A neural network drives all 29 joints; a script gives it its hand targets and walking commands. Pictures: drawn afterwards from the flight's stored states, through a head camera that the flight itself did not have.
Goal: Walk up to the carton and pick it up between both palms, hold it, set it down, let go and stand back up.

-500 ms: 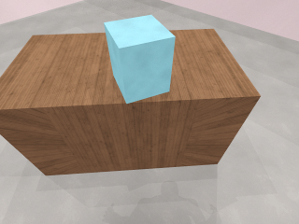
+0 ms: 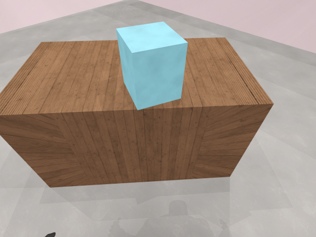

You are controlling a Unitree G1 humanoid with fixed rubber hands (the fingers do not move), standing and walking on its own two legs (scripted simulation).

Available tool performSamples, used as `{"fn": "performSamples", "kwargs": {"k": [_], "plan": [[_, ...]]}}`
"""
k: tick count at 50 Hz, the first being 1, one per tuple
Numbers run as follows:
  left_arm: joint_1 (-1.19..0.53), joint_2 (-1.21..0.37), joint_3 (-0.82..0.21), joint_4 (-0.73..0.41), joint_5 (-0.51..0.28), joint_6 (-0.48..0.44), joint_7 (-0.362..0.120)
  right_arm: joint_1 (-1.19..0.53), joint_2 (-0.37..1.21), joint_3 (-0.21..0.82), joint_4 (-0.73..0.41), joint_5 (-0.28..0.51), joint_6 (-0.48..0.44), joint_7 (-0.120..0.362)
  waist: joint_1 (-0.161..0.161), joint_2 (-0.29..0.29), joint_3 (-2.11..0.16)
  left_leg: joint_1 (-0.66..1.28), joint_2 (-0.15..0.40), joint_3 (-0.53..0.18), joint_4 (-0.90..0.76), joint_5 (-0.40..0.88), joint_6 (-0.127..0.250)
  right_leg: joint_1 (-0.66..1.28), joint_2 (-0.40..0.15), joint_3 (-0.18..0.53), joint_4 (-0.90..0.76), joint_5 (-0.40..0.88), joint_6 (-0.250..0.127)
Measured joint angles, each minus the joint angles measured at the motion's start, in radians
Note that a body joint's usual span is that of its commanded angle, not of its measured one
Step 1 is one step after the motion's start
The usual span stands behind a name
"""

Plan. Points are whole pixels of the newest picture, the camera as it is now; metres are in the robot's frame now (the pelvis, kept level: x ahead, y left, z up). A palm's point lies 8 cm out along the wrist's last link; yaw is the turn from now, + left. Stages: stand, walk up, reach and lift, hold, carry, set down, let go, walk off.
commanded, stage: walk up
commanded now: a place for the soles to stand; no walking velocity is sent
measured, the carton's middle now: (150, 65) +0.76 +0.03 +0.06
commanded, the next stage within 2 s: none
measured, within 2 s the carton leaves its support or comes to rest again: neither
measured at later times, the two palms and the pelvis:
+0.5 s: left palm out of the picture +0.11 +0.30 -0.08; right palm out of the picture +0.09 -0.32 -0.07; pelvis +0.00 -0.01 +0.00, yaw +0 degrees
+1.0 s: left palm (48, 232) +0.18 +0.29 -0.07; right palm out of the picture +0.09 -0.35 -0.06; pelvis +0.06 -0.02 +0.01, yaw -1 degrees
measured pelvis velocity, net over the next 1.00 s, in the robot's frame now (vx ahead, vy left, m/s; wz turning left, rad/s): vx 0.06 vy -0.02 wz -0.01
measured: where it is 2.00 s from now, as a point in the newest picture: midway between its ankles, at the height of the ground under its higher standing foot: outside the picture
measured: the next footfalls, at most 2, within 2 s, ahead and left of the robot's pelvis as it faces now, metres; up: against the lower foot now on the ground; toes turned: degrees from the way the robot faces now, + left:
right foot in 1.04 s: +0.19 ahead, -0.17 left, +0.00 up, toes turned +1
left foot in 1.32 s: +0.21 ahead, +0.11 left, +0.00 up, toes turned +1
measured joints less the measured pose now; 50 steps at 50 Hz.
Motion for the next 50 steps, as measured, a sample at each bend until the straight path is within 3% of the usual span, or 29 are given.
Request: {"fn": "performSamples", "kwargs": {"k": [4,8,33,38,40,45,50], "plan": [[0.004,0.003,0.0,0.001,0.0,0.003,0.0,-0.002,-0.002,0.0,0.0,0.0,0.0,0.0,0.0,-0.001,0.006,0.0,0.009,0.003,0.0,0.006,0.0,0.002,0.007,0.0,0.007,-0.025,-0.021],[0.016,0.001,0.0,0.001,0.0,0.0,0.0,-0.002,-0.005,0.0,0.0,0.0,0.004,0.0,0.0,0.0,0.008,0.0,0.015,0.001,0.0,0.005,-0.011,0.004,0.011,0.0,-0.008,0.024,0.01],[0.013,-0.001,0.0,0.001,0.0,-0.003,-0.004,-0.011,0.0,0.0,0.0,0.0,0.006,0.0,0.0,0.001,-0.004,0.0,0.01,-0.002,-0.036,0.013,-0.017,0.0,0.006,-0.002,-0.027,0.011,0.011],[0.037,0.002,0.0,0.002,0.0,-0.002,-0.031,0.008,-0.025,0.0,0.0,0.0,0.003,0.0,0.0,0.001,-0.038,0.001,-0.009,0.001,-0.028,-0.054,0.0,0.005,-0.012,-0.002,-0.026,-0.019,-0.012],[0.047,0.005,0.0,0.002,0.0,0.005,-0.033,0.036,-0.039,0.0,0.0,0.0,-0.015,0.0,-0.001,0.002,-0.062,0.005,-0.018,0.002,-0.045,0.007,0.006,-0.012,-0.015,-0.003,0.03,-0.055,-0.029],[0.032,0.014,0.0,0.001,0.0,0.004,-0.035,0.112,-0.046,0.0,0.0,0.0,-0.031,0.0,0.0,-0.004,-0.071,0.052,-0.002,0.001,-0.082,-0.021,0.004,-0.099,0.015,-0.004,0.196,-0.057,-0.033],[0.001,0.016,0.0,-0.004,0.0,-0.014,-0.048,0.147,-0.056,0.0,0.0,0.0,-0.031,0.0,0.001,-0.006,-0.064,0.077,0.028,-0.001,-0.1,-0.041,-0.014,-0.12,0.003,-0.003,0.041,-0.057,-0.033]]}}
